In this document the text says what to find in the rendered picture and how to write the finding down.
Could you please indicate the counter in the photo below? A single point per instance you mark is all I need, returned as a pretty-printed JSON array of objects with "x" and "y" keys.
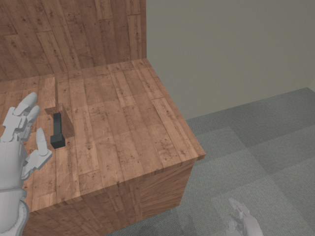
[{"x": 128, "y": 150}]

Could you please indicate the robot left forearm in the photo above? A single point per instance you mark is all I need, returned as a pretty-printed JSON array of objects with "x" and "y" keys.
[{"x": 14, "y": 212}]

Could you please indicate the right robot hand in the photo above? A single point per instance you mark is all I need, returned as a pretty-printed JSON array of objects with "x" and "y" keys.
[{"x": 247, "y": 227}]

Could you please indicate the left robot hand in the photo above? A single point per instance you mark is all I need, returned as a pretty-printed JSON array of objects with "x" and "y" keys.
[{"x": 12, "y": 152}]

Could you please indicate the tap lever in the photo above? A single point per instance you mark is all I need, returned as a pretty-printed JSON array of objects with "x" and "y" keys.
[{"x": 57, "y": 140}]

